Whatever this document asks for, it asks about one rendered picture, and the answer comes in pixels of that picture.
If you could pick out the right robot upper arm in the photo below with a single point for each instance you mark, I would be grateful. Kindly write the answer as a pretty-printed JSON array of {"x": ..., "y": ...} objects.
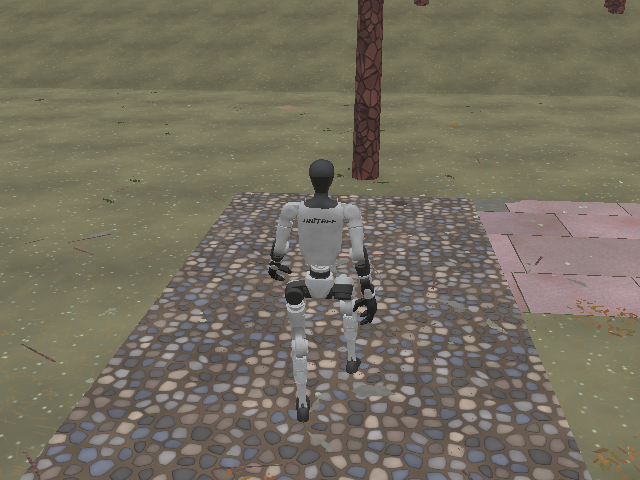
[{"x": 355, "y": 226}]

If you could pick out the left robot upper arm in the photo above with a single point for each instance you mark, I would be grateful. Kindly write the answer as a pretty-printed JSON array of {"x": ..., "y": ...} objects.
[{"x": 288, "y": 213}]

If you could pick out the robot left hand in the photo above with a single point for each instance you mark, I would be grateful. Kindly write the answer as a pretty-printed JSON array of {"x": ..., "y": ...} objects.
[{"x": 275, "y": 276}]

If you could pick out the robot right foot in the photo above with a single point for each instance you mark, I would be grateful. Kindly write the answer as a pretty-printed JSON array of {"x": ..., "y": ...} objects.
[{"x": 352, "y": 366}]

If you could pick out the right robot forearm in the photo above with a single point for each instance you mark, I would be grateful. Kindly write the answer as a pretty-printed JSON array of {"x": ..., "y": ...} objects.
[{"x": 364, "y": 275}]

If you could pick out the left robot forearm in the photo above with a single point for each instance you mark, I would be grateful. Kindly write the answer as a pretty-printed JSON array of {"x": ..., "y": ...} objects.
[{"x": 275, "y": 259}]

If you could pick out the robot left thigh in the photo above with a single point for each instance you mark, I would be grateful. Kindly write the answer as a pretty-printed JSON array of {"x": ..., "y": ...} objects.
[{"x": 295, "y": 303}]

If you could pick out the robot right hand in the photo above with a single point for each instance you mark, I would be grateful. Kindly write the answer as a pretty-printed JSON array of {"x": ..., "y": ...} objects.
[{"x": 371, "y": 309}]

